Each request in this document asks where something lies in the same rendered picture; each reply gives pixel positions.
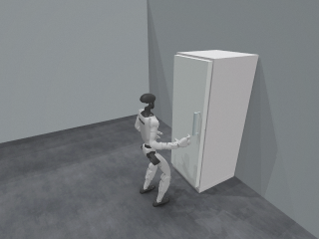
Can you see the handle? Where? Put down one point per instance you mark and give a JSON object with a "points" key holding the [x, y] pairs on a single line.
{"points": [[194, 124]]}

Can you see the robot right forearm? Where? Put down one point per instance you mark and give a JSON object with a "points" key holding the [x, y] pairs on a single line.
{"points": [[165, 145]]}

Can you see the right robot upper arm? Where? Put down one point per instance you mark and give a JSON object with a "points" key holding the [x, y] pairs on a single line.
{"points": [[154, 125]]}

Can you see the humanoid robot head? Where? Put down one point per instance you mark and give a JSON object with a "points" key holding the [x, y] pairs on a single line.
{"points": [[148, 99]]}

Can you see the left robot foot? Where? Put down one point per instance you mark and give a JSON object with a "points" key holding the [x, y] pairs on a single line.
{"points": [[150, 188]]}

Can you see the robot right hand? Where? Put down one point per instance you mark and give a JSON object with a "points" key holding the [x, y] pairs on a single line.
{"points": [[184, 142]]}

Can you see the fridge door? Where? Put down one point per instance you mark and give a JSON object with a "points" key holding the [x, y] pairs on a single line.
{"points": [[191, 81]]}

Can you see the left robot upper arm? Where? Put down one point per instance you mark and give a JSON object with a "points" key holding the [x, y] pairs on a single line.
{"points": [[137, 124]]}

